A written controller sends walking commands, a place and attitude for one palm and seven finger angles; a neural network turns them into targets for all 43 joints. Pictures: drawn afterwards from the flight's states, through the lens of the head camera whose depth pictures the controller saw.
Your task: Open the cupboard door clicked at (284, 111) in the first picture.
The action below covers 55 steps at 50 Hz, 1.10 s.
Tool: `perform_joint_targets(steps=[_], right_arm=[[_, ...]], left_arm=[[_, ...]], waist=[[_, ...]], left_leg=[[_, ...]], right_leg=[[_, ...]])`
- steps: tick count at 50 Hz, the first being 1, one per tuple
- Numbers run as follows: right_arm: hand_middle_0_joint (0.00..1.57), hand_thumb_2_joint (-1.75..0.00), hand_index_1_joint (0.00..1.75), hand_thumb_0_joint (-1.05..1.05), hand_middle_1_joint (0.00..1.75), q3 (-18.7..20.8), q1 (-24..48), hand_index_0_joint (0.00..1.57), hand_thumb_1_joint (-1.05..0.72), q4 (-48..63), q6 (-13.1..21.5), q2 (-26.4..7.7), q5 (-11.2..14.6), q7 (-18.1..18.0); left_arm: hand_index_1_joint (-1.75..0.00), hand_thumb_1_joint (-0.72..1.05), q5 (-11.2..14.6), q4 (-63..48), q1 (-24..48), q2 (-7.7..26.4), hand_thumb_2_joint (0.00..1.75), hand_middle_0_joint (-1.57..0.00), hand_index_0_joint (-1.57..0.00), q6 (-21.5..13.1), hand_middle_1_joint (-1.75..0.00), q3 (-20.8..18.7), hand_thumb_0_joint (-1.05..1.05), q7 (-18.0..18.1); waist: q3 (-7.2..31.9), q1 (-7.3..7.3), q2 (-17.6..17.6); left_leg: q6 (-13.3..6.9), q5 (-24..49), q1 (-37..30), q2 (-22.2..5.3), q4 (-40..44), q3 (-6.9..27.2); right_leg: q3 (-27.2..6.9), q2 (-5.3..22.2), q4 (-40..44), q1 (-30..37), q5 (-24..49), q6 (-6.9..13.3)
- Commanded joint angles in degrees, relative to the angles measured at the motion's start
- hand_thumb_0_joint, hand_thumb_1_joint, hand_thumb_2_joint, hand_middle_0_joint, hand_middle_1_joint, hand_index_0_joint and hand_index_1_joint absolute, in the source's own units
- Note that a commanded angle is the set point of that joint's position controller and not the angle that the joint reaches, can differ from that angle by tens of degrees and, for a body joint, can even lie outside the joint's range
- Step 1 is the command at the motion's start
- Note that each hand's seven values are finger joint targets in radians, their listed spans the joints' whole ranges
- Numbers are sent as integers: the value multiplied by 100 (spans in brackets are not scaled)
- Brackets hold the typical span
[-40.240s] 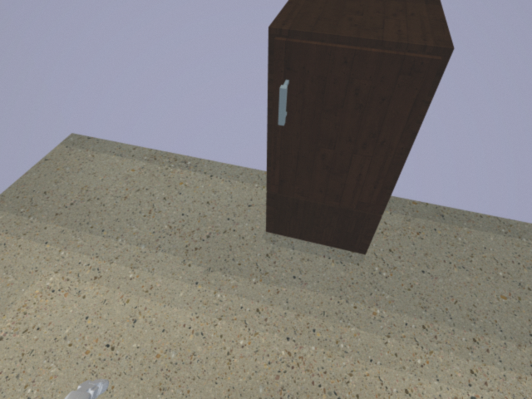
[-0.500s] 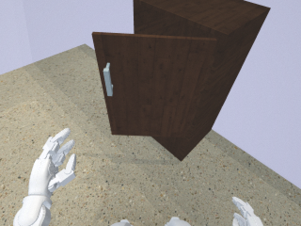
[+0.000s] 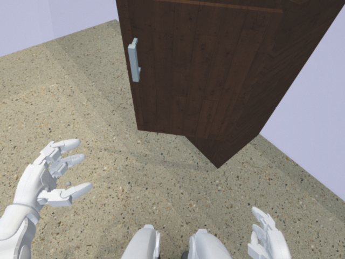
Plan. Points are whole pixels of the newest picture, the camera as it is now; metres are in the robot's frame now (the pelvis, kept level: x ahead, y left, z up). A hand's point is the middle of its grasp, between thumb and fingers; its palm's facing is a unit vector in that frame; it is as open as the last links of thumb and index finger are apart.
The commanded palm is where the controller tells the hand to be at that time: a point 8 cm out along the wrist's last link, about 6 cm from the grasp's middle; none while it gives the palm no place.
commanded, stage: raise the hand with hooked fingers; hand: left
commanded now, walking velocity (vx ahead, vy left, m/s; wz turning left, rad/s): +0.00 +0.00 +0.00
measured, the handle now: (135, 60) +0.66 +0.16 +0.06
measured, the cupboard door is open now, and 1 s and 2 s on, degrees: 43 43 43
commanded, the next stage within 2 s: move the hooked fingers beside the handle in 1.30 s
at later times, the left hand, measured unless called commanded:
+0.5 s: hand (50, 152) +0.32 +0.29 +0.06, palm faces -0.03 -1.00 -0.07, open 13.6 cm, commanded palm +0.30 +0.34 +0.06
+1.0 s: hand (48, 146) +0.34 +0.30 +0.06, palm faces -0.07 -1.00 -0.03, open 14.0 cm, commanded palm +0.32 +0.35 +0.06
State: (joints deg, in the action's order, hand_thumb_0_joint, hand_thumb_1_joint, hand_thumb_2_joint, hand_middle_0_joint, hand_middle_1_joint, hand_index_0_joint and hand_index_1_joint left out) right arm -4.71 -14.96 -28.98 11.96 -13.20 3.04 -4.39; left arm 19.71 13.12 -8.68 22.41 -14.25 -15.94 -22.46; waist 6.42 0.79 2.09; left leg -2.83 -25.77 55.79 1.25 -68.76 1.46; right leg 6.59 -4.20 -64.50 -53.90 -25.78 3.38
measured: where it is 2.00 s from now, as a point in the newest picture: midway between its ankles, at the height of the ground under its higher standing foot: outside the picture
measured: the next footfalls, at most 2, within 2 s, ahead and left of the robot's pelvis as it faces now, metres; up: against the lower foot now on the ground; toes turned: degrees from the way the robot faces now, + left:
none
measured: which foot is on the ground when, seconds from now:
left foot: down 0.00-1.00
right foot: down 0.00-1.00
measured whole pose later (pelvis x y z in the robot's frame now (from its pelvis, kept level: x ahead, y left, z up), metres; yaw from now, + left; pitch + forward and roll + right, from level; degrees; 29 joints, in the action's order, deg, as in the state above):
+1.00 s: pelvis +0.05 +0.03 +0.01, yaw -1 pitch +17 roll -5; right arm -1.8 -16.4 -28.6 9.0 -16.6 2.6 -2.3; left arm 22.0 22.6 0.1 25.7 -18.6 -23.6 -33.1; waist 7.5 0.7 1.1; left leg -5.2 -29.2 53.7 2.5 -65.8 0.1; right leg 4.7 -3.3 -60.6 -51.6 -26.5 1.6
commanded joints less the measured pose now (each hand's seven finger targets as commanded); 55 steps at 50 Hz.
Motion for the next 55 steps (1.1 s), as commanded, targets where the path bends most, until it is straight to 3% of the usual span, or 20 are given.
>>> perform_joint_targets(steps=[1, 3, 5, 7, 10, 12, 13, 17, 18, 22, 25, 27, 29, 34, 40, 42, 46, 48, 52, 55], right_arm=[[20, -90, 30, 0, 30, 549, 289, 20, -90, 784, 394, -934, -43, -7], [20, -90, 30, 0, 30, 579, 270, 20, -90, 737, 470, -991, -65, 53], [20, -90, 30, 0, 30, 625, 214, 20, -90, 697, 508, -1074, -27, 90], [20, -90, 30, 0, 30, 677, 137, 20, -90, 653, 527, -1143, 1, 78], [20, -90, 30, 0, 30, 727, 21, 20, -90, 639, 497, -1211, -20, 66], [20, -90, 30, 0, 30, 741, -12, 20, -90, 649, 471, -1189, -30, 63], [20, -90, 30, 0, 30, 739, -17, 20, -90, 638, 485, -1188, -67, 61], [20, -90, 30, 0, 30, 756, -70, 20, -90, 578, 464, -1143, -86, 139], [20, -90, 30, 0, 30, 761, -131, 20, -90, 573, 452, -1155, -104, 152], [20, -90, 30, 0, 30, 795, -157, 20, -90, 595, 310, -1269, -48, 176], [20, -90, 30, 0, 30, 794, -155, 20, -90, 680, 238, -1314, -40, 154], [20, -90, 30, 0, 30, 789, -120, 20, -90, 734, 194, -1303, -39, 129], [20, -90, 30, 0, 30, 759, -93, 20, -90, 721, 174, -1293, -64, 114], [20, -90, 30, 0, 30, 726, -67, 20, -90, 693, 96, -1276, -76, 128], [20, -90, 30, 0, 30, 694, -45, 20, -90, 750, -64, -1333, -8, 95], [20, -90, 30, 0, 30, 689, -28, 20, -90, 827, -77, -1328, 9, 83], [20, -90, 30, 0, 30, 705, -31, 20, -90, 839, -28, -1298, -17, 125], [20, -90, 30, 0, 30, 699, -67, 20, -90, 819, -7, -1305, -52, 145], [20, -90, 30, 0, 30, 691, -78, 20, -90, 797, -48, -1285, -49, 158], [20, -90, 30, 0, 30, 681, -45, 20, -90, 805, -63, -1271, -34, 149]], left_arm=[[-92, -6, 306, -1237, 424, 958, 49, -27, -27, -923, -92, -851, 0, 12], [-94, -10, 249, -1223, 380, 817, 47, -27, -27, -1141, -94, -604, 0, -130], [-98, -15, 195, -1118, 283, 749, 45, -27, -27, -1187, -98, -446, 0, -271], [-100, -20, 183, -1054, 235, 800, 43, -28, -28, -1113, -100, -455, 0, -376], [-105, -27, 234, -1133, 305, 1219, 40, -28, -28, -981, -105, -903, 0, -443], [-108, -31, 288, -1360, 358, 1290, 38, -29, -29, -1023, -108, -1054, 0, -407], [-110, -34, 333, -1527, 455, 1470, 37, -29, -29, -1080, -110, -1258, 0, -369], [-115, -43, 412, -1639, 203, 1095, 33, -29, -29, -1271, -115, -1087, 0, -317], [-117, -45, 415, -1515, 223, 1061, 32, -30, -30, -1227, -117, -1064, 0, -355], [-120, -50, 321, -898, 365, 935, 30, -30, -30, -899, -120, -826, 0, -641], [-120, -50, 341, -781, 688, 1173, 30, -30, -30, -690, -120, -981, 0, -857], [-120, -50, 388, -821, 935, 1277, 30, -30, -30, -683, -120, -1102, 0, -895], [-120, -50, 428, -914, 1269, 1480, 30, -30, -30, -789, -120, -1282, 0, -883], [-120, -50, 396, -720, 1515, 1564, 30, -30, -30, -959, -120, -1317, 0, -879], [-120, -50, 387, 16, 1798, 1670, 30, -30, -30, -625, -120, -1307, 0, -1127], [-120, -50, 426, 104, 1702, 1561, 30, -30, -30, -569, -120, -1236, 0, -1181], [-120, -50, 425, -260, 1705, 1637, 30, -30, -30, -774, -120, -1248, 0, -1116], [-120, -50, 408, -353, 1785, 1786, 30, -30, -30, -888, -120, -1357, 0, -1030], [-120, -50, 385, -87, 1585, 1785, 30, -30, -30, -990, -120, -1460, 0, -929], [-120, -50, 417, -55, 1706, 1711, 30, -30, -30, -971, -120, -1384, 0, -983]], waist=[[1403, -135, -127], [1378, -100, 142], [1223, -20, 181], [1234, 34, 77], [1528, -80, 85], [1744, -132, 224], [1869, -216, 468], [2121, -216, 794], [2115, -173, 704], [1846, 0, 409], [1999, -47, 441], [2049, -68, 341], [2183, -126, 518], [2181, -128, 725], [1840, -46, 399], [1801, -57, 224], [1924, -125, 617], [1901, -124, 659], [1722, -114, 467], [1703, -90, 580]], left_leg=[[100, 12, -207, -99, 843, 196], [101, 123, -363, -91, 929, 250], [104, -252, -462, -73, 1121, 305], [72, -119, -597, -84, 1171, 357], [121, 568, -915, -111, 1234, 413], [203, 1048, -1222, -129, 1266, 431], [274, 1443, -1335, -117, 1199, 432], [506, 2645, -2062, -216, 1162, 533], [520, 2963, -2096, -222, 1090, 556], [523, 2620, -1929, -260, 1123, 576], [561, 2895, -2046, -264, 1131, 596], [553, 2742, -2076, -257, 1173, 612], [607, 2831, -2211, -267, 1170, 646], [683, 2752, -2405, -288, 1262, 731], [535, 1573, -1915, -221, 1487, 670], [459, 1255, -1776, -195, 1545, 642], [517, 1580, -2079, -213, 1567, 671], [528, 1610, -2025, -216, 1531, 687], [443, 1225, -1710, -181, 1540, 576], [412, 1021, -1659, -158, 1541, 529]], right_leg=[[-1194, 365, 1424, 1274, -1240, -159], [-979, 278, 1174, 1074, -876, -102], [-848, 276, 1145, 797, -991, -120], [-777, 266, 1141, 765, -710, -135], [-566, 208, 927, 915, 62, -96], [-468, 178, 814, 974, 471, -86], [-432, 147, 687, 989, 724, -38], [-307, 158, 563, 751, 1204, -73], [-284, 121, 519, 684, 1326, -66], [-246, 138, 640, 530, 1191, -132], [-234, 137, 638, 601, 1300, -116], [-234, 128, 671, 629, 1211, -114], [-235, 118, 610, 596, 1175, -71], [-240, 118, 635, 427, 946, -45], [-256, 119, 867, 586, 579, -49], [-271, 118, 935, 683, 490, -50], [-295, 119, 912, 616, 569, -13], [-301, 97, 855, 598, 570, 15], [-342, 116, 914, 716, 455, -19], [-373, 121, 949, 747, 397, -16]])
